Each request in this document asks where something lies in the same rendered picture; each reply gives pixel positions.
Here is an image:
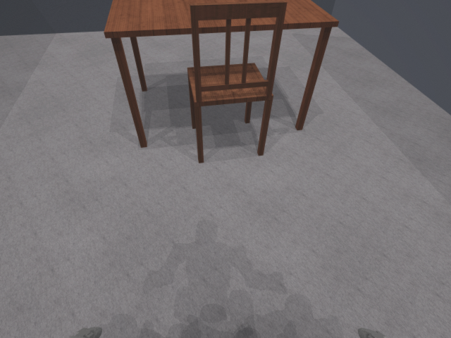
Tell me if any table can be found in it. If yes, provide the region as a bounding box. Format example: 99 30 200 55
104 0 339 148

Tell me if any chair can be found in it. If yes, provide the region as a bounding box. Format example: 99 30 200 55
187 1 287 163

